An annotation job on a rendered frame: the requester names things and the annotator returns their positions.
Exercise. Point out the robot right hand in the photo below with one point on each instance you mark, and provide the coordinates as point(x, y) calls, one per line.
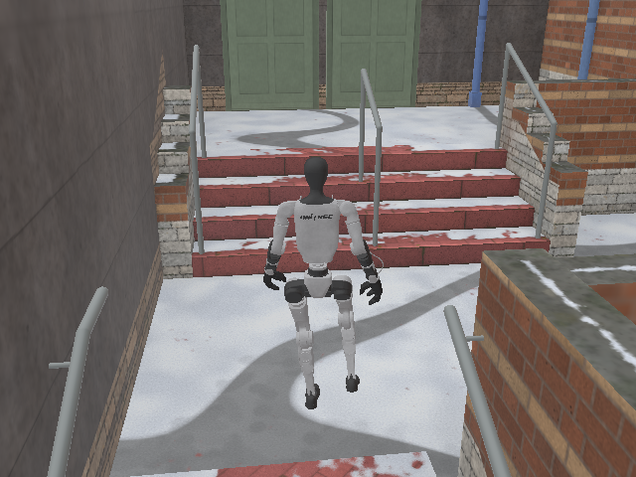
point(376, 289)

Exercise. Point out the humanoid robot torso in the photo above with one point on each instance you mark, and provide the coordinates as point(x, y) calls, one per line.
point(317, 237)

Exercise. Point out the left robot upper arm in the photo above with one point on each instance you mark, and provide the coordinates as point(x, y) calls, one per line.
point(285, 210)

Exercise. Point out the robot left thigh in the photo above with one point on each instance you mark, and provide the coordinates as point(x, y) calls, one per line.
point(297, 302)

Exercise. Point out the robot right forearm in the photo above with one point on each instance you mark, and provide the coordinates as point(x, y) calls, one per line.
point(367, 264)

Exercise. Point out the robot left hand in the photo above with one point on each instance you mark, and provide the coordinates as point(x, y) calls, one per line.
point(277, 276)

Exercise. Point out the right robot upper arm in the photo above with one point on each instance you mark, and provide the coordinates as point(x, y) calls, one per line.
point(348, 209)

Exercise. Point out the robot left forearm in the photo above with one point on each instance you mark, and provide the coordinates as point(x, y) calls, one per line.
point(271, 261)

